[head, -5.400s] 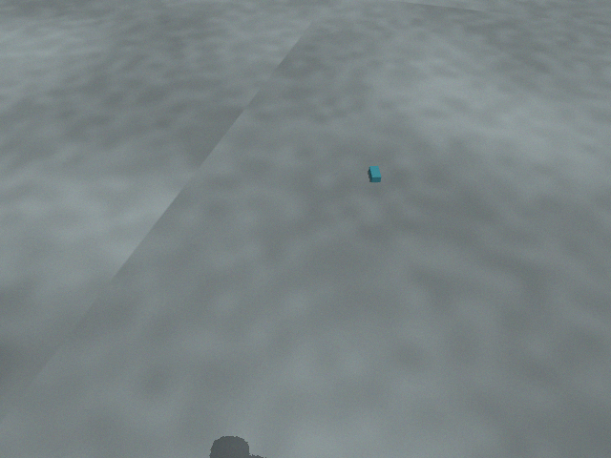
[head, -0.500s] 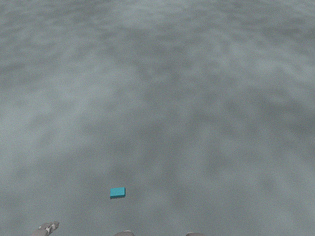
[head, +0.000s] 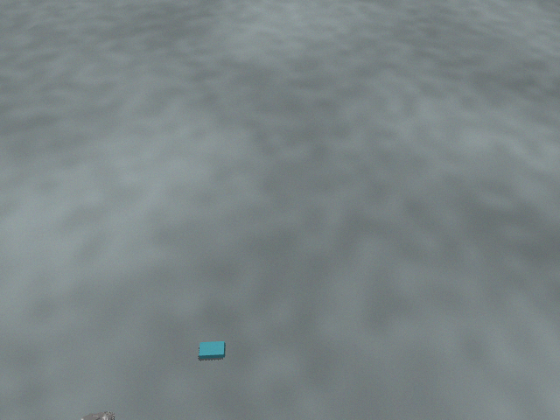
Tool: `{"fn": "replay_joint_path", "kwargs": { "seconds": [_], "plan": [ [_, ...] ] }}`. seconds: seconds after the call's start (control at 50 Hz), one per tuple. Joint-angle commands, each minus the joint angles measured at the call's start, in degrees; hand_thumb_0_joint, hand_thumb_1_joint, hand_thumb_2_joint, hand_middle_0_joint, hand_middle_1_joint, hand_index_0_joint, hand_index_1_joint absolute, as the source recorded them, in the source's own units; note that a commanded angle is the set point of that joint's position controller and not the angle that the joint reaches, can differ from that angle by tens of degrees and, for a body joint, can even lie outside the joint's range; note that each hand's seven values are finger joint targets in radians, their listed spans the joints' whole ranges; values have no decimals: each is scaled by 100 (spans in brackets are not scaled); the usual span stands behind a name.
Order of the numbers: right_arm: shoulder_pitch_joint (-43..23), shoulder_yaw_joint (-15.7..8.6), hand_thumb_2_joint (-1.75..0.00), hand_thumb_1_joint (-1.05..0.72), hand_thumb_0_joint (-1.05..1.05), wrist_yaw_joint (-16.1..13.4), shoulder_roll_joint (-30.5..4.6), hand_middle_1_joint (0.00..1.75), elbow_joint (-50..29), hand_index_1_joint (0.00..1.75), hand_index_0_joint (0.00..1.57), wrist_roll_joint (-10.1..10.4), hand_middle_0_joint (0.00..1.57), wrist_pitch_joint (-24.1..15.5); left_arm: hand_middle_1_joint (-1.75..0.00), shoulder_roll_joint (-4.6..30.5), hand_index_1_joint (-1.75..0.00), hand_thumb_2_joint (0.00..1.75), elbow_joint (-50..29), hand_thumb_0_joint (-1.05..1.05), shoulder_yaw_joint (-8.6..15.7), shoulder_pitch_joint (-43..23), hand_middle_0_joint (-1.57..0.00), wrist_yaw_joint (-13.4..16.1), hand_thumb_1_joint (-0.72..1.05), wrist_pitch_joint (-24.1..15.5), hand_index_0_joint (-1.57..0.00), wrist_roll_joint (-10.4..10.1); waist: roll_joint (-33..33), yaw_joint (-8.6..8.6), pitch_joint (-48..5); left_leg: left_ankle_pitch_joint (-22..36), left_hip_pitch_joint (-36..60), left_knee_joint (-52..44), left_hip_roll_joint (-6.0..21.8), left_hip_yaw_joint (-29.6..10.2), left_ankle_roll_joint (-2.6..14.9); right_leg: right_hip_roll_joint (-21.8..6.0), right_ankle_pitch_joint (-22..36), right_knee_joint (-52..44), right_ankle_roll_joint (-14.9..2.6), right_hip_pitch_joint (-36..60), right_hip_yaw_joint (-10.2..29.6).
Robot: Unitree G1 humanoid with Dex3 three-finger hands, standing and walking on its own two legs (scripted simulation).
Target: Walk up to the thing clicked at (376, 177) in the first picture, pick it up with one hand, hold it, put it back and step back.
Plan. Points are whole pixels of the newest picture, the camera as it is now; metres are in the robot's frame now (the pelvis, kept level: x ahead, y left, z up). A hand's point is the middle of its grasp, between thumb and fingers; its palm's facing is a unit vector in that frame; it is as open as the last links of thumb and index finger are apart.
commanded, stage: walk up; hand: left
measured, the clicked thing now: (212, 349) +0.45 +0.24 -0.76
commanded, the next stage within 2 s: stand in 0.48 s
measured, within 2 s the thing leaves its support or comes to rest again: neither
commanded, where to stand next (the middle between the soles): +0.07 -0.02 m, yaw +1 degrees
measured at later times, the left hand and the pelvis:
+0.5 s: hand out of the picture +0.09 +0.26 -0.15, palm faces +0.02 -0.95 -0.32, open 7.3 cm; pelvis +0.01 +0.00 +0.00, yaw +1 degrees
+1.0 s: hand out of the picture +0.11 +0.25 -0.14, palm faces +0.00 -0.94 -0.34, open 7.3 cm; pelvis +0.03 +0.00 +0.01, yaw +1 degrees
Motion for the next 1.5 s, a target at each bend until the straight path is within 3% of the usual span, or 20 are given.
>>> {"fn": "replay_joint_path", "kwargs": {
  "seconds": [0.0, 0.1, 0.18, 0.26, 0.36, 0.44, 0.46, 0.5, 0.54, 0.58, 0.68, 0.76, 0.86, 0.96, 0.98, 1.12, 1.28, 1.36, 1.46, 1.48],
  "plan": [
    [-311, -256, -90, -90, 0, -84, -1263, 30, -367, 30, 20, 4, 20, -137, -30, 1228, -30, 90, -366, 0, 223, -287, -20, 93, 90, -117, -20, -9, 197, 32, -805, 274, 111, -598, 582, -662, 268, -648, 198, -545, -178, 415, 630],
    [-378, -274, -90, -90, 0, -79, -1258, 30, -416, 30, 20, -4, 20, -122, -30, 1177, -30, 90, -309, 0, 202, -206, -20, 83, 90, -102, -20, 13, 208, 53, -738, -137, -9, -798, 639, -786, 291, -629, 10, -645, -146, 462, 575],
    [-302, -279, -90, -90, 0, -79, -1196, 30, -420, 30, 20, 20, 20, -122, -30, 1225, -30, 90, -320, 0, 205, -201, -20, 93, 90, -148, -20, 21, 7, 10, -951, 696, 358, -514, 551, -564, 262, -725, 625, -691, -134, 528, 618],
    [-317, -302, -90, -90, 0, -85, -1191, 30, -427, 30, 20, 15, 20, -96, -30, 1202, -30, 90, -320, 0, 198, -197, -20, 109, 90, -137, -20, 15, 49, -3, -928, 728, 392, -552, 559, -574, 265, -714, 612, -685, -116, 500, 550],
    [-367, -306, -90, -90, 0, -81, -1171, 30, -421, 30, 20, 8, 20, -74, -30, 1202, -30, 90, -278, 0, 206, -161, -20, 112, 90, -124, -20, 28, 58, -1, -741, 335, 224, -720, 549, -657, 262, -695, 344, -735, -110, 460, 541],
    [-359, -300, -90, -90, 0, -74, -1156, 30, -423, 30, 20, 7, 20, -78, -30, 1197, -30, 90, -278, 0, 211, -114, -20, 110, 90, -134, -20, 39, 51, 7, -826, 417, 275, -706, 550, -659, 265, -705, 430, -752, -104, 544, 524],
    [-367, -263, -90, -90, 0, -65, -1029, 30, -359, 30, 20, -103, 20, -69, -30, 1041, -30, 90, -195, 0, 134, 30, -20, 96, 90, -184, -20, 63, 170, 50, -981, 68, 546, -882, 558, -654, 245, -736, 53, -946, -78, 535, 582],
    [-360, -285, -90, -90, 0, -66, -1048, 30, -361, 30, 20, -105, 20, -65, -30, 1166, -30, 90, -204, 0, 148, -105, -20, 109, 90, -228, -20, 86, 73, -32, -766, 85, 541, -890, 502, -624, 206, -753, -19, -1046, -65, 394, 620],
    [-343, -281, -90, -90, 0, -56, -1073, 30, -334, 30, 20, -87, 20, -82, -30, 1177, -30, 90, -207, 0, 137, -96, -20, 118, 90, -269, -20, 78, 93, -27, -783, 509, 621, -855, 537, -604, 241, -775, 401, -1020, -43, 507, 594],
    [-352, -286, -90, -90, 0, -54, -1078, 30, -320, 30, 20, -82, 20, -82, -30, 1161, -30, 90, -177, 0, 125, -31, -20, 123, 90, -274, -20, 68, 82, -15, -634, 330, 593, -925, 526, -618, 218, -753, 188, -1064, -22, 399, 582],
    [-268, -282, -90, -90, 0, -66, -1093, 30, -291, 30, 20, -76, 20, -115, -30, 1150, -30, 90, -192, 0, 126, 35, -20, 127, 90, -279, -20, 61, 97, -2, -732, 725, 648, -944, 563, -592, 205, -754, 573, -993, -27, 620, 547],
    [-261, -282, -90, -90, 0, -69, -1075, 30, -271, 30, 20, -70, 20, -89, -30, 1169, -30, 90, -185, 0, 121, 66, -20, 140, 90, -264, -20, 69, -35, -6, -579, 376, 641, -997, 519, -587, 182, -745, 302, -1092, -17, 476, 557],
    [-243, -289, -90, -90, 0, -70, -1091, 30, -263, 30, 20, -71, 20, -93, -30, 1167, -30, 90, -225, 0, 112, 83, -20, 158, 90, -287, -20, 58, -15, 10, -770, 979, 823, -911, 562, -556, 186, -775, 807, -1043, -20, 637, 533],
    [-211, -279, -90, -90, 0, -79, -1057, 30, -257, 30, 20, -64, 20, -80, -30, 1190, -30, 90, -244, 0, 106, 70, -20, 178, 90, -282, -20, 58, -22, -12, -793, 1160, 873, -899, 568, -514, 179, -793, 1106, -1028, -14, 723, 506],
    [-176, -270, -90, -90, 0, -87, -1065, 30, -226, 30, 20, -56, 20, -66, -30, 1189, -30, 90, -235, 0, 103, 70, -20, 174, 90, -272, -20, 52, -73, -14, -722, 941, 850, -925, 558, -518, 166, -772, 868, -1083, -13, 657, 529],
    [-230, -268, -90, -90, 0, -87, -1094, 30, -229, 30, 20, -47, 20, -60, -30, 1183, -30, 90, -228, 0, 89, 91, -20, 176, 90, -254, -20, 58, 33, 6, -586, 777, 798, -1004, 558, -536, 148, -757, 633, -1147, -21, 610, 510],
    [-114, -250, -90, -90, 0, -90, -1069, 30, -253, 30, 20, -57, 20, -68, -30, 1226, -30, 90, -279, 0, 95, 62, -20, 179, 90, -272, -20, 60, 18, -27, -709, 1050, 863, -977, 581, -491, 156, -790, 1032, -1103, -45, 746, 542],
    [-145, -251, -90, -90, 0, -101, -1095, 30, -256, 30, 20, -47, 20, -55, -30, 1209, -30, 90, -256, 0, 97, 92, -20, 180, 90, -246, -20, 64, 16, -6, -644, 888, 814, -1001, 573, -506, 159, -767, 846, -1137, -45, 724, 508],
    [-77, -245, -90, -90, 0, -96, -1046, 30, -264, 30, 20, -49, 20, -67, -30, 1231, -30, 90, -270, 0, 97, 156, -20, 184, 90, -277, -20, 48, -32, -20, -829, 1391, 977, -880, 581, -449, 168, -795, 1538, -1041, -37, 877, 496],
    [-94, -240, -90, -90, 0, -104, -1087, 30, -258, 30, 20, -44, 20, -61, -30, 1204, -30, 90, -266, 0, 88, 140, -20, 181, 90, -277, -20, 51, -16, -16, -754, 1259, 960, -913, 587, -467, 169, -786, 1349, -1095, -30, 804, 503]
  ]
}}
